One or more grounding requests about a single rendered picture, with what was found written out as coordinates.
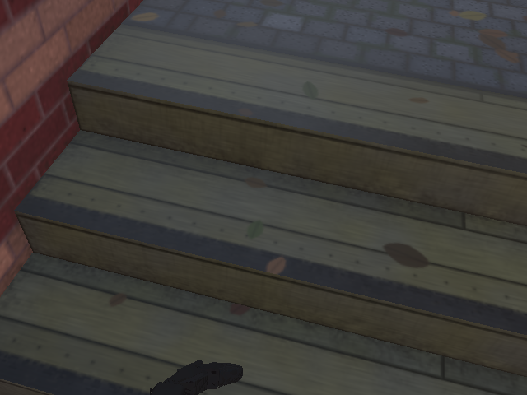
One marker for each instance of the robot left hand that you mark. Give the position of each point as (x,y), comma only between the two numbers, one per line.
(197,377)

